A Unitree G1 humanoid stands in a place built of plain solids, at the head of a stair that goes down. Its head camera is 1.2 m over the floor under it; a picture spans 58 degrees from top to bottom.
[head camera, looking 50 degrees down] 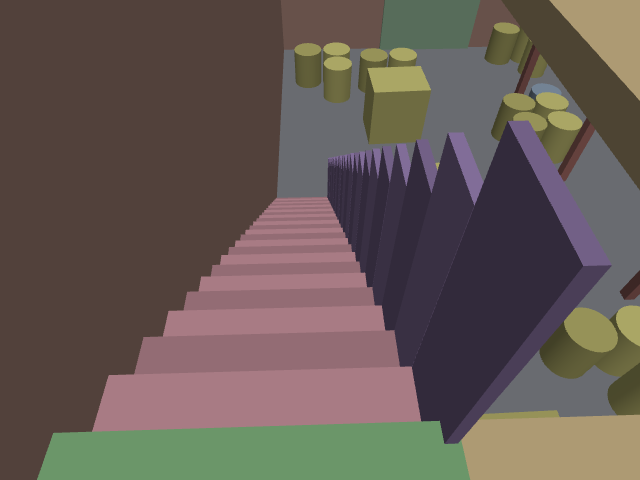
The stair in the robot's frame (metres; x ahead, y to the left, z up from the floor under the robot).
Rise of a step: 0.20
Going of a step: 0.24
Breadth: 1.02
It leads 2 degrees to the left of straight ahead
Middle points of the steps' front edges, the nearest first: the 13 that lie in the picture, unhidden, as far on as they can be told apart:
0.36 0.19 0.00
0.60 0.20 -0.20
0.84 0.21 -0.40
1.09 0.21 -0.60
1.33 0.22 -0.80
1.57 0.23 -1.00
1.81 0.23 -1.21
2.05 0.24 -1.41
2.30 0.25 -1.61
2.54 0.26 -1.81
2.78 0.26 -2.01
3.02 0.27 -2.21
3.26 0.28 -2.41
